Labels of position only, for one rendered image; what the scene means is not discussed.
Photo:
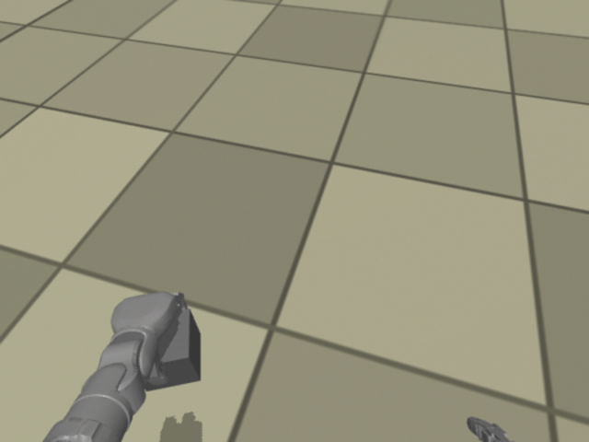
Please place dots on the left robot hand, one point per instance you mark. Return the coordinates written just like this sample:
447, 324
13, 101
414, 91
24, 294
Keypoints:
155, 312

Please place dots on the right robot hand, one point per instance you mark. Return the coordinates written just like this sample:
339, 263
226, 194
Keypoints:
485, 431

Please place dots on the left robot arm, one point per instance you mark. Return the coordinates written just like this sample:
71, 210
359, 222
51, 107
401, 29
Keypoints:
104, 409

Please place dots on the small box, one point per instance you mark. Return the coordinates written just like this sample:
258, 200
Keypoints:
180, 352

